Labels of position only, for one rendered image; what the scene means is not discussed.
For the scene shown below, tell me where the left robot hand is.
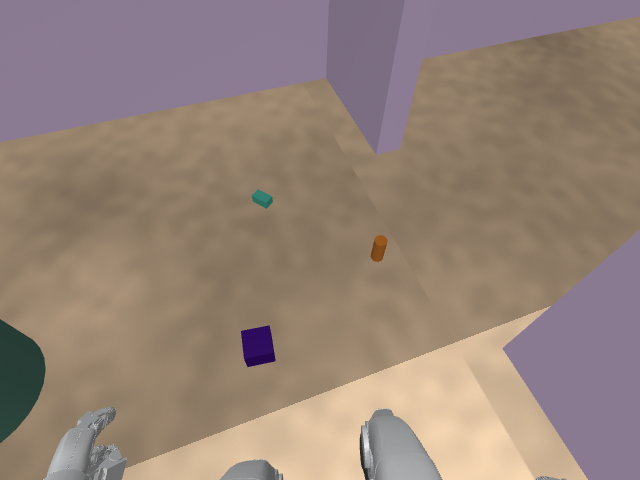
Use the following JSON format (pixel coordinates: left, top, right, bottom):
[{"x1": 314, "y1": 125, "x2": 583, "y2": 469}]
[{"x1": 46, "y1": 407, "x2": 127, "y2": 480}]

